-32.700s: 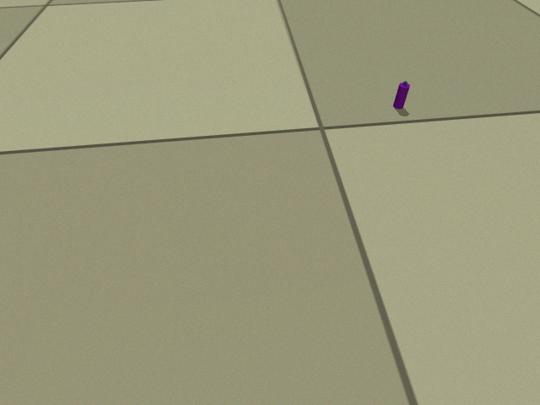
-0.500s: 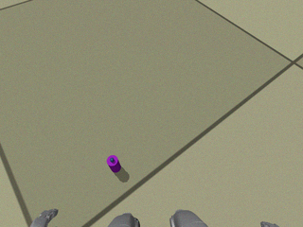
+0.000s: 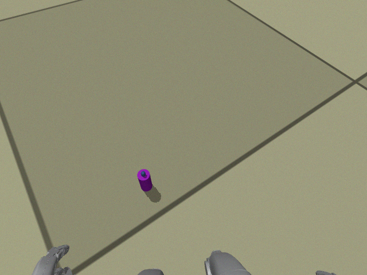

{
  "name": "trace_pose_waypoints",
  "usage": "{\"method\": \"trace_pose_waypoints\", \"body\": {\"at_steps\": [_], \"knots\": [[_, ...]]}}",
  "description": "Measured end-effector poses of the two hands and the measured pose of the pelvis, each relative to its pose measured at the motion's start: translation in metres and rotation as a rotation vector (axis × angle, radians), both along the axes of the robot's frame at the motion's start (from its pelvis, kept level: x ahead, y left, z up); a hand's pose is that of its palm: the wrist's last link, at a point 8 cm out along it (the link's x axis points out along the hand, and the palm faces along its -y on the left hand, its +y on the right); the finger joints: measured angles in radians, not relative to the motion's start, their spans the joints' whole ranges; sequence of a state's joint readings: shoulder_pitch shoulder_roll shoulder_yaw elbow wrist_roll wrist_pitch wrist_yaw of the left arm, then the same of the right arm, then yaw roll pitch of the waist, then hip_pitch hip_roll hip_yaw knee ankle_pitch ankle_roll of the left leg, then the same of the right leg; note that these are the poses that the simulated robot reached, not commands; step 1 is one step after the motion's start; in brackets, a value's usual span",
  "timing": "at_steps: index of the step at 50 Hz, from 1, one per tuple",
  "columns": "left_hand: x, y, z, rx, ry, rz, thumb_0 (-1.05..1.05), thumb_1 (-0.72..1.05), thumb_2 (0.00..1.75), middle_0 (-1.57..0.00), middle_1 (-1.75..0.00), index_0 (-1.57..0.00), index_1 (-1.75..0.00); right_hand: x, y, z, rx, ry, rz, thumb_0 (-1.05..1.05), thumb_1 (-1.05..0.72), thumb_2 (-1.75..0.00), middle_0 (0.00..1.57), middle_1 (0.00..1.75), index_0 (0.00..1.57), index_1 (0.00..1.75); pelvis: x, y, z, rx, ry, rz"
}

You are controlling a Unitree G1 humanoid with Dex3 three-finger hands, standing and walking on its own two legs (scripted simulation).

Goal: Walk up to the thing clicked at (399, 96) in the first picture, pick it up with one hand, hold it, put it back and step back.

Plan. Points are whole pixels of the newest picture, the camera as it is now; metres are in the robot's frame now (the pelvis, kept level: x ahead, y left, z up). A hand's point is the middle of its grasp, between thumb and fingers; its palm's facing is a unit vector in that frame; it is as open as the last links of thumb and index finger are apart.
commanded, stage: step back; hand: left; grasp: from the side
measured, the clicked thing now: (144, 179) +0.61 +0.22 -0.67
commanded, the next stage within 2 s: none
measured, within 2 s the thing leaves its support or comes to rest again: neither
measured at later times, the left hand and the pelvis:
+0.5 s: hand out of the picture -0.07 +0.22 -0.13, palm faces -0.03 -0.90 -0.43, open 7.4 cm; pelvis -0.16 -0.04 +0.00, yaw -1 degrees
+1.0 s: hand out of the picture -0.28 +0.20 -0.15, palm faces -0.05 -0.91 -0.42, open 7.4 cm; pelvis -0.35 -0.08 -0.01, yaw -2 degrees
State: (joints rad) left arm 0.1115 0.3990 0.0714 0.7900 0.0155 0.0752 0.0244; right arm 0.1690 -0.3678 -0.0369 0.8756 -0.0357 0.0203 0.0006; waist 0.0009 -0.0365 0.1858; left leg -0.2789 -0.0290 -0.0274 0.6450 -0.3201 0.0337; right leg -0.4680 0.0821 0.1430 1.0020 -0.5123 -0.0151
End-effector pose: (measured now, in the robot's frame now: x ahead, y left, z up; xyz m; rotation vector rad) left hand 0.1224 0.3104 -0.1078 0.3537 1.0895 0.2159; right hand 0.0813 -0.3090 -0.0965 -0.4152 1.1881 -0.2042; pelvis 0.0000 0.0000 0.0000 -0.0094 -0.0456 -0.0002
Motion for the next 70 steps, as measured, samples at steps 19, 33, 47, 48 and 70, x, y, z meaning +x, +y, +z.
{"method": "trace_pose_waypoints", "body": {"at_steps": [19, 33, 47, 48, 70], "knots": [[-0.174, -0.044, 0.005, 0.024, 0.113, -0.012, 0.01, 0.9, 0.9, -0.2, -0.3, -0.21, -0.3, -0.111, -0.052, -0.013, 0.019, -0.087, -0.052, 0.01, -0.91, -0.9, 0.21, 0.3, 0.2, 0.3, -0.129, -0.041, -0.005, 0.016, -0.004, -0.062], [-0.23, -0.033, 0.004, 0.029, -0.027, 0.012, 0.01, 0.9, 0.9, -0.2, -0.3, -0.21, -0.3, -0.238, -0.035, -0.022, 0.02, 0.066, 0.01, 0.01, -0.91, -0.9, 0.21, 0.3, 0.2, 0.3, -0.225, -0.037, -0.009, 0.042, -0.006, 0.031], [-0.365, -0.061, -0.004, 0.037, 0.096, -0.005, 0.01, 0.9, 0.9, -0.2, -0.3, -0.2, -0.3, -0.289, -0.069, -0.011, 0.017, -0.128, 0.031, 0.01, -0.9, -0.9, 0.21, 0.3, 0.2, 0.3, -0.331, -0.067, -0.012, 0.006, 0.018, -0.05], [-0.378, -0.065, -0.004, 0.042, 0.106, -0.001, 0.01, 0.91, 0.9, -0.2, -0.3, -0.2, -0.3, -0.295, -0.075, -0.014, 0.02, -0.134, 0.027, 0.01, -0.9, -0.9, 0.21, 0.3, 0.2, 0.3, -0.341, -0.07, -0.014, -0.016, 0.009, -0.048], [-0.52, -0.045, 0.012, 0.041, 0.129, 0.118, 0.01, 0.9, 0.9, -0.2, -0.3, -0.21, -0.3, -0.447, -0.063, -0.014, 0.061, 0.04, 0.009, 0.01, -0.91, -0.9, 0.21, 0.3, 0.2, 0.3, -0.419, -0.064, 0.004, 0.034, -0.003, 0.061]]}}
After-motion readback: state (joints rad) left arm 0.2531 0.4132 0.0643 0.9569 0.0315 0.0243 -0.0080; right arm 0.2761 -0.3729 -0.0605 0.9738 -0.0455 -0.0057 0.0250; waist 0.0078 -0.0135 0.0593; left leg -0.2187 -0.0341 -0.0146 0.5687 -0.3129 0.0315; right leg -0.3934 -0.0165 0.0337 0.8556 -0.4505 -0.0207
